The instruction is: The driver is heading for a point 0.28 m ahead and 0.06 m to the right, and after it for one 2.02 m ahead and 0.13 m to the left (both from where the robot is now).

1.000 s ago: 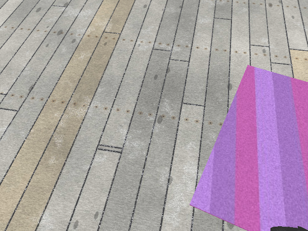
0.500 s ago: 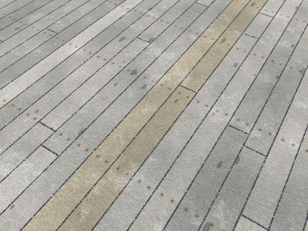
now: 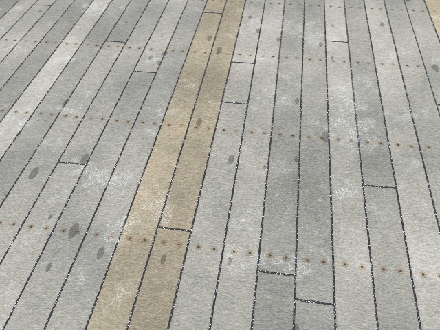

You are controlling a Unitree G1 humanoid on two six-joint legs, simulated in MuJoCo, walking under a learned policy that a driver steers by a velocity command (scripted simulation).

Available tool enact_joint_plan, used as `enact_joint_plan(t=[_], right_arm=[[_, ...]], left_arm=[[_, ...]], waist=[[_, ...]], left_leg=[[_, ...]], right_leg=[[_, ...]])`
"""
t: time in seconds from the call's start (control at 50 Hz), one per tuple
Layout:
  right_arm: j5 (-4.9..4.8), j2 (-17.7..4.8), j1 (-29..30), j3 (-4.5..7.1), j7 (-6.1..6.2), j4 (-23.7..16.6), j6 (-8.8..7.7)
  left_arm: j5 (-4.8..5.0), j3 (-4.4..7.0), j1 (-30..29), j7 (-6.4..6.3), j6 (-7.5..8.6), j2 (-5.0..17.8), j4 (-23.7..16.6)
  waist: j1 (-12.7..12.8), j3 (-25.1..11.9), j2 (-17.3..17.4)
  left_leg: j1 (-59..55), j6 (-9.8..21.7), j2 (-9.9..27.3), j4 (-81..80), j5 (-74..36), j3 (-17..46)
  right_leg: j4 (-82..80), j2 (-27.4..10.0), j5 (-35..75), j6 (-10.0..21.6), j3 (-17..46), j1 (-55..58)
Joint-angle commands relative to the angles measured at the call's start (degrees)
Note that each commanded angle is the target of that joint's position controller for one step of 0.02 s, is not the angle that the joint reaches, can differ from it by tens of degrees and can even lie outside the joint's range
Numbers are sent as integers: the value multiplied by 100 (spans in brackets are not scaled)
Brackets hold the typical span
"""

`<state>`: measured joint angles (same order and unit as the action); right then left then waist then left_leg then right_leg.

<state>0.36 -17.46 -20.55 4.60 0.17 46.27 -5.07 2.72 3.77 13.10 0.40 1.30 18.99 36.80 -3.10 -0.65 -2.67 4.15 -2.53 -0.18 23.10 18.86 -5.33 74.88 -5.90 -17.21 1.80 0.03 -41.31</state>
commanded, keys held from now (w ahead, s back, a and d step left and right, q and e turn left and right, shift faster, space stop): w+e+shift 0.14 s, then w+q+shift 0.86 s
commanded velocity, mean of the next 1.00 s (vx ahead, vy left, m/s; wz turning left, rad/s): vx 1.00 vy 0.00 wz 0.29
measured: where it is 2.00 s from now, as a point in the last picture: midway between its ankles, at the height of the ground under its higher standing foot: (185, 96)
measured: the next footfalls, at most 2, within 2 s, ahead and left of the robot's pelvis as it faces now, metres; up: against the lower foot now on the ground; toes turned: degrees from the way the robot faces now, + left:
right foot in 0.20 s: +0.39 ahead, -0.14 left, +0.00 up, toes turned -15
left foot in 0.70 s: +0.85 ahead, -0.02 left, +0.00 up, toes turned +6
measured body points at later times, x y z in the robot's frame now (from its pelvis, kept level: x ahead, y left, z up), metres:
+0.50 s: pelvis +0.43 -0.09 +0.00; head +0.43 -0.09 +0.45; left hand +0.47 +0.18 -0.12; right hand +0.55 -0.36 -0.10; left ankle +0.61 +0.09 -0.63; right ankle +0.35 -0.13 -0.73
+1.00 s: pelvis +0.88 -0.06 +0.01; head +0.89 -0.05 +0.46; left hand +1.08 +0.21 -0.02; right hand +0.96 -0.31 -0.11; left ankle +0.81 -0.03 -0.73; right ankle +1.13 -0.21 -0.67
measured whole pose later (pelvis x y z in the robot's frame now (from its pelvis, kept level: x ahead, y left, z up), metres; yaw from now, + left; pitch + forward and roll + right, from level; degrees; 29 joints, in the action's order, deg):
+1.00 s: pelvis +0.88 -0.06 +0.01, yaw +20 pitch +0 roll +0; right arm -1.9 -12.3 -25.3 2.5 0.1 43.5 -3.6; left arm -0.8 0.1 -1.4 -0.3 7.4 13.6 31.0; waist -6.2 1.7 -1.0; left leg 6.7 7.7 -10.7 24.9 15.5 11.5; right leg 42.5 -4.2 -3.4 -3.4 11.6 -38.5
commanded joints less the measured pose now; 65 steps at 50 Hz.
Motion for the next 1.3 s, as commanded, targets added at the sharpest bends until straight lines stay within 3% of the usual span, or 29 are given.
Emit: enact_joint_plan(t=[0.02,0.12,0.18,0.2,0.22,0.24,0.26,0.3,0.34,0.42,0.6,0.64,0.68,0.7,0.72,0.74,0.76,0.78,0.82,0.86,0.94,1.04,1.12,1.14,1.16,1.18,1.2,1.24,1.3], right_arm=[[-50,-467,1089,47,36,-505,-185],[-22,-1125,685,166,45,-367,-175],[-65,-1567,410,247,38,-270,1],[-61,-1479,520,175,35,-223,22],[37,-500,263,-106,12,-318,-54],[-246,-209,-1071,-321,-114,-413,-288],[-543,-970,-79,-132,-125,-338,-338],[-456,-610,854,-216,-4,-627,-255],[-351,-569,263,-164,-35,-341,-22],[-363,-264,495,-161,-54,-228,285],[-276,-181,1744,-177,-439,-695,52],[-322,-287,1464,-114,-495,-822,116],[-352,-1043,-503,240,-408,-387,314],[-291,-1308,-2010,409,-297,28,423],[-213,-1108,-2145,320,-218,263,517],[-2,-904,-1223,133,-242,-170,314],[26,-536,-1085,90,-257,-417,197],[-11,-473,-932,87,-268,-473,82],[-64,-559,-71,86,-272,-713,-65],[-80,-566,194,61,-202,-833,-42],[-286,-376,-28,22,29,-815,-14],[-365,-540,-195,127,111,-645,123],[-92,-447,-198,112,44,-545,217],[72,-231,89,-13,-25,-732,210],[-200,452,-1060,-186,-77,-777,113],[-390,115,-937,-257,-42,-646,48],[-299,-234,73,-219,-61,-843,-20],[21,-212,1367,-257,-96,-1213,-244],[42,-126,1444,-261,-134,-1298,-319]], left_arm=[[-88,-194,-89,145,-10,-285,-636],[-106,-98,-827,347,76,60,-710],[-55,195,580,325,33,640,-482],[-43,408,1918,197,-43,959,-51],[-23,486,2096,67,-114,1507,173],[-245,311,1660,114,58,1487,-149],[-325,241,1696,174,138,850,-162],[-285,171,947,205,393,754,81],[-471,58,401,211,541,313,74],[-361,54,397,144,672,135,390],[-418,58,705,-178,553,430,647],[-311,175,643,-309,442,895,622],[-343,242,54,-304,282,1070,485],[-281,241,-538,-232,303,1067,302],[-252,-41,-845,-23,524,-26,63],[-72,-295,249,72,747,-695,-287],[3,-284,-99,128,933,-109,-452],[44,-207,-548,133,991,134,-595],[-247,-212,-517,63,886,102,-511],[-361,-150,-323,-2,740,172,-498],[-439,-232,-1612,-128,634,-32,-853],[-106,-55,-1956,-67,679,77,-1043],[-81,242,-472,-34,759,580,-618],[-126,267,896,-41,727,697,-372],[-337,382,1534,43,710,1332,-39],[-222,312,1665,122,715,855,97],[-178,194,1320,90,639,347,55],[-273,165,1141,125,548,357,92],[-197,29,976,127,508,31,223]], waist=[[543,736,703],[310,604,236],[1315,-247,914],[2066,-786,558],[1591,-842,-1405],[745,-2606,-2040],[1314,-2173,-586],[796,-307,631],[296,44,223],[275,573,153],[504,949,208],[172,590,-386],[-906,-147,-566],[-1676,-699,-250],[-1366,-26,2065],[-50,-725,2809],[-351,-1124,1605],[-154,-531,415],[441,112,-488],[710,236,-192],[95,756,-71],[-226,269,685],[491,-498,1117],[1153,-1410,982],[585,-2109,-1933],[783,-1690,-2229],[958,-683,-1186],[891,61,266],[446,136,-145]], left_leg=[[507,1010,1615,-1553,-1477,714],[-75,697,1200,-1414,-4432,-646],[-446,758,1566,895,-7778,-527],[492,673,1423,2551,-7257,-472],[2240,433,309,5477,-437,-536],[3577,551,-259,6915,1371,1289],[3666,723,32,6826,772,1516],[3731,732,572,5832,112,1355],[2978,643,936,5458,-572,1549],[3508,502,1065,4748,-1341,1515],[3398,771,259,1787,-3262,-96],[2628,971,16,1786,-2781,-382],[954,1199,-437,1948,-1983,-511],[-987,1479,-252,1631,-2125,86],[-1647,1826,-119,1476,-2314,769],[-2421,2957,779,778,-196,3994],[-2370,3002,1260,-512,1669,5312],[-1565,2597,1256,-1115,2305,5475],[218,2418,957,-1135,1708,4985],[1069,2358,521,-1181,713,4105],[2176,2027,-102,-1225,-399,2909],[1751,1519,-167,-531,122,3139],[66,1231,226,1379,-3367,2651],[915,1098,128,3152,-3434,2377],[2995,612,-769,5470,-240,1702],[4231,654,-523,6066,807,1573],[4692,791,-153,6088,461,1469],[4357,810,49,5175,138,1298],[3452,602,236,3587,63,1287]], right_leg=[[-774,-620,903,-45,565,-662],[-2747,223,2190,350,-636,915],[-3060,905,1058,814,-788,2915],[-3557,889,1471,1013,-480,4907],[-3574,-33,1762,1167,1156,6211],[-5035,-1471,-1033,2144,4580,7379],[-5803,-1388,-2324,1742,4481,6554],[-6121,-1188,-1385,1251,3303,4437],[-6041,-876,-385,1007,2119,3163],[-6651,-591,767,551,522,2910],[-6774,-319,4344,-150,-1505,4215],[-5818,-671,7088,-243,-1514,4548],[-3773,-629,8681,-164,-1407,4672],[-1745,-394,7680,-71,-1278,3597],[1271,1001,317,-236,-1099,1532],[2765,1404,-1816,-308,346,-468],[2424,1228,-1262,34,957,-723],[1502,954,-792,276,946,-624],[370,546,-272,183,1010,93],[-355,373,-174,-63,979,541],[-2685,337,1048,-542,531,1087],[-4537,746,2251,-786,647,2337],[-4589,600,1563,-155,196,3048],[-4062,155,795,203,814,4834],[-5210,-1170,-1280,1475,4260,6611],[-6009,-1501,-3136,1741,6047,6669],[-6048,-1201,-3001,1514,5348,6014],[-6023,-577,-1029,1271,3953,4674],[-6289,-86,-155,1300,3195,3733]])
Velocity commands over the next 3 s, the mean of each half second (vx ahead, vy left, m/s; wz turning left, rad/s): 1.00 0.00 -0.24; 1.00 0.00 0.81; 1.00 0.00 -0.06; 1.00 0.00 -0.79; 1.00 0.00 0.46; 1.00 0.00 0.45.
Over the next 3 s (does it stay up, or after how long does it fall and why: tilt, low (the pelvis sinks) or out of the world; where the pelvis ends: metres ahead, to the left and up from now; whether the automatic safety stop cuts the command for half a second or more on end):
stays up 2.67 0.13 -0.01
